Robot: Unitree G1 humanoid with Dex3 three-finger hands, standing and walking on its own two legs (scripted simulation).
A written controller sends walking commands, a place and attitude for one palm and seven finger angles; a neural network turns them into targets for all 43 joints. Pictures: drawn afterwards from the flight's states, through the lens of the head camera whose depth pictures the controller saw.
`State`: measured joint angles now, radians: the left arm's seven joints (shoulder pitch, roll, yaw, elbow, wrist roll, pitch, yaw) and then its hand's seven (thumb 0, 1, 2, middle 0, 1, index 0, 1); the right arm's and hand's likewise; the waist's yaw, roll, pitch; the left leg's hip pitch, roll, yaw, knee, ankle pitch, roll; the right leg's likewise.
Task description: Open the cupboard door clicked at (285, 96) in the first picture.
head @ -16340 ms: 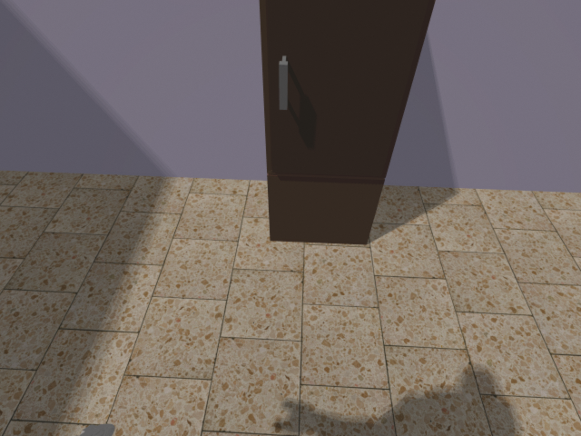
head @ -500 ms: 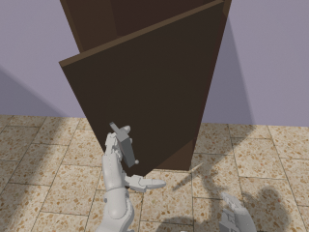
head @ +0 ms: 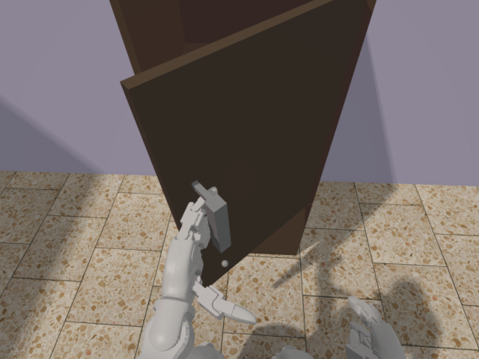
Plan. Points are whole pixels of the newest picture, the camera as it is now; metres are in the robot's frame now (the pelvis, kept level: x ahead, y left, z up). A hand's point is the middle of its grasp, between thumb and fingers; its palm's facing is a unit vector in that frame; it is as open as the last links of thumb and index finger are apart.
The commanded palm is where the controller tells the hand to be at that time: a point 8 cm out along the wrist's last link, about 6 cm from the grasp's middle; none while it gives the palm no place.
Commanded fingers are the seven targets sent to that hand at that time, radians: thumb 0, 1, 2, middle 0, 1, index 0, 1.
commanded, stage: slide the hand sideways off the handle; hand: left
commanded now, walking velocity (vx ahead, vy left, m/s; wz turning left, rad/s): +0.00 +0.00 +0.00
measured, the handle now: (210, 217) +0.33 +0.06 +0.07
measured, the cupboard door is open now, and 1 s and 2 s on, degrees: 44 44 44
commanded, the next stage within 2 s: draw the hand back to the body in 0.86 s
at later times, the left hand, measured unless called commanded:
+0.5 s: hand (196, 284) +0.22 +0.07 +0.07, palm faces -0.09 -1.00 +0.00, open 16.1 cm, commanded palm +0.20 +0.14 +0.07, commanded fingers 0.00 -0.50 0.30 -0.15 -0.30 -0.15 -0.30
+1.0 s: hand (163, 303) +0.20 +0.11 +0.07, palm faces -0.06 -1.00 -0.02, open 16.3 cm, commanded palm +0.18 +0.18 +0.08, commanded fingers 0.00 -0.50 0.30 -0.15 -0.30 -0.15 -0.30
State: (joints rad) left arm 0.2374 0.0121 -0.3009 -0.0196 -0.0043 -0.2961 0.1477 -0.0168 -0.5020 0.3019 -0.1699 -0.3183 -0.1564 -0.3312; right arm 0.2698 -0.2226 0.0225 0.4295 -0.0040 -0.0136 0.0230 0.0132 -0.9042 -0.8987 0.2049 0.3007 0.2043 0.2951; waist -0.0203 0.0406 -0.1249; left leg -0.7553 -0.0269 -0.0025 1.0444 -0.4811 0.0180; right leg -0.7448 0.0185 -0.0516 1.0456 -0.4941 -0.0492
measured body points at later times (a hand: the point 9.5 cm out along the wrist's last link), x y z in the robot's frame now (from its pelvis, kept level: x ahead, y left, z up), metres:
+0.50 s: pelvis +0.01 +0.00 -0.01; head +0.05 -0.01 +0.44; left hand +0.22 +0.13 +0.07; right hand +0.20 -0.21 -0.08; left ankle +0.02 +0.11 -0.67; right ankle +0.02 -0.09 -0.67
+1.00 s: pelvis +0.01 -0.01 -0.01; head +0.06 -0.01 +0.43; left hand +0.19 +0.17 +0.07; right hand +0.19 -0.24 -0.08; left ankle +0.02 +0.11 -0.67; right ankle +0.02 -0.09 -0.67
